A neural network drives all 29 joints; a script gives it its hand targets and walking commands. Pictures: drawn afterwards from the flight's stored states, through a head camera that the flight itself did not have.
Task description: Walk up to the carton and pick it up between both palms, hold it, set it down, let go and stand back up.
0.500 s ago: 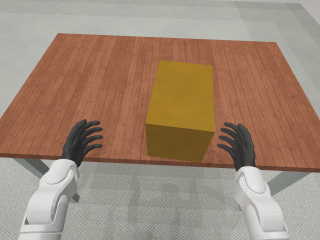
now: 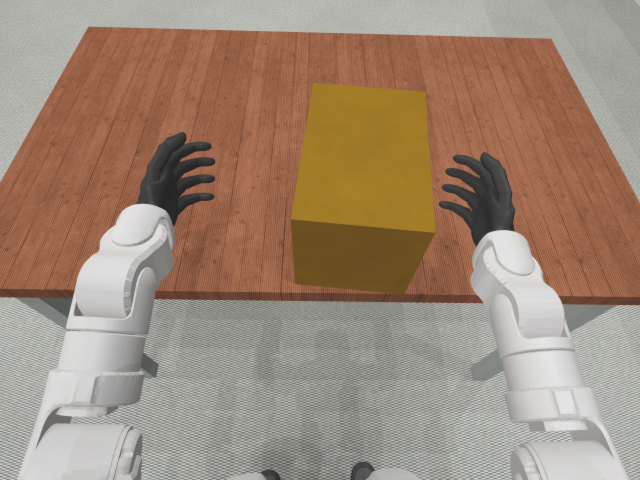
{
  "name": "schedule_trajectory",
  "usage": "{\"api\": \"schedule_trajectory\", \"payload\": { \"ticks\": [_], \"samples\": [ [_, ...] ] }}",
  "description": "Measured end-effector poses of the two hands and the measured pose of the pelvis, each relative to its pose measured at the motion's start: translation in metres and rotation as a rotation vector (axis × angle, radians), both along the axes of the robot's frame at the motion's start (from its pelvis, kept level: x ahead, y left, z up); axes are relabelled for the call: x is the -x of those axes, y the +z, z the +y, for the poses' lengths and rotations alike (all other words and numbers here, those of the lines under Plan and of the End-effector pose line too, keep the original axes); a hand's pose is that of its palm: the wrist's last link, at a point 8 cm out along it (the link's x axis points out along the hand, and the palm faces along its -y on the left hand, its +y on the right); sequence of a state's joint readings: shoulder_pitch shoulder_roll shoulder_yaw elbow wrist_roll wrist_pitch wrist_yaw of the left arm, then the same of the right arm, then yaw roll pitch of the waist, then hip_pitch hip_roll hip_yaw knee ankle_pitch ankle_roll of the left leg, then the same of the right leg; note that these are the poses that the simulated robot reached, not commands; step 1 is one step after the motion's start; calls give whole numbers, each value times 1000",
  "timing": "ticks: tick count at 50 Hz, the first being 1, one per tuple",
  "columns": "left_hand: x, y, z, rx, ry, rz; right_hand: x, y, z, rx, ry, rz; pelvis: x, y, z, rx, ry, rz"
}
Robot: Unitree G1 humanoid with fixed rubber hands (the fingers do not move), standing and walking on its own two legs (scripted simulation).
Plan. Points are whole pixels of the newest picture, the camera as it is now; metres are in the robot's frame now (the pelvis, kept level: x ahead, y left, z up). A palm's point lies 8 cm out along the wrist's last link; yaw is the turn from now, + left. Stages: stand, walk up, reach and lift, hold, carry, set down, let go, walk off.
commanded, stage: reach and lift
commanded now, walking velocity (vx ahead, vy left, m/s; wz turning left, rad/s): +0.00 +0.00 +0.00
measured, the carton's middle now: (358, 189) +0.48 -0.07 +0.01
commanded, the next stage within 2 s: none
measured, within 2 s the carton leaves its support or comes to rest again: neither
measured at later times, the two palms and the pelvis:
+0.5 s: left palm (178, 141) +0.47 +0.16 +0.12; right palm (475, 162) +0.44 -0.20 +0.11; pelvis +0.01 -0.02 -0.01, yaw +1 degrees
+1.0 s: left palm (201, 157) +0.50 +0.15 +0.07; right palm (461, 166) +0.46 -0.20 +0.08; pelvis +0.02 -0.01 -0.01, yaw +2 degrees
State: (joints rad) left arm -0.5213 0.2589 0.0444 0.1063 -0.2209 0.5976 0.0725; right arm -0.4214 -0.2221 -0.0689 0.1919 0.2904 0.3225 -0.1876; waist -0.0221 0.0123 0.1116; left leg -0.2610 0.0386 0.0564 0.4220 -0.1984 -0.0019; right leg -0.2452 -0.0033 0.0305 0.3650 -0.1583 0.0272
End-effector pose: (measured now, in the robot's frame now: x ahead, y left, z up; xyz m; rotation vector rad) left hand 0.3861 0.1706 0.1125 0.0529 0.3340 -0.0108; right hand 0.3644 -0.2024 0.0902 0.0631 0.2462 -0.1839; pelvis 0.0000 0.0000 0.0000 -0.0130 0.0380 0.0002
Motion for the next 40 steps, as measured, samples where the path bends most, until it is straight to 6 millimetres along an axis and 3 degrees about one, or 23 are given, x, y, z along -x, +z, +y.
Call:
{"api": "schedule_trajectory", "payload": {
  "ticks": [4,10,28,36,40],
  "samples": [
    [-15,6,-7,-16,-6,6,-15,5,-2,0,-2,2,2,-1,0,1,3,26],
    [-38,1,-12,2,7,46,-33,8,-1,6,8,36,3,-2,-5,-2,2,69],
    [-93,12,-10,-4,63,-7,-87,22,5,19,-18,27,-7,-7,-18,15,29,215],
    [-113,11,-16,10,65,-20,-105,27,2,14,-41,20,-12,-9,-17,20,31,273],
    [-120,7,-22,-1,55,-18,-110,20,0,12,-41,44,-14,-9,-16,23,22,288]
  ]
}}
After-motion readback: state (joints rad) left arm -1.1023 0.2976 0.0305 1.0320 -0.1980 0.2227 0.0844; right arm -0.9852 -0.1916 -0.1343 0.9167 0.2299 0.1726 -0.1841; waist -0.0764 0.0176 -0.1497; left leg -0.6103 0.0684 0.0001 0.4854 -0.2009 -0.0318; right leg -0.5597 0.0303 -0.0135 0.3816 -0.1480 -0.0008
